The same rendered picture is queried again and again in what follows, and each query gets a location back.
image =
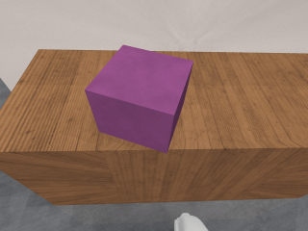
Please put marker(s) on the pedestal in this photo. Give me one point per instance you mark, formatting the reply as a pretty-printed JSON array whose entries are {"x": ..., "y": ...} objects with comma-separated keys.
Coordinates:
[{"x": 242, "y": 133}]

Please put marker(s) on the carton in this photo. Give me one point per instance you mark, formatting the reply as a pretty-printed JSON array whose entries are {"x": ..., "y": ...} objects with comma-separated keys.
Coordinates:
[{"x": 138, "y": 96}]

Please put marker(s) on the right robot thigh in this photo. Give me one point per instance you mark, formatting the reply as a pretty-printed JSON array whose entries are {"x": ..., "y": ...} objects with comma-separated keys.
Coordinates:
[{"x": 189, "y": 223}]

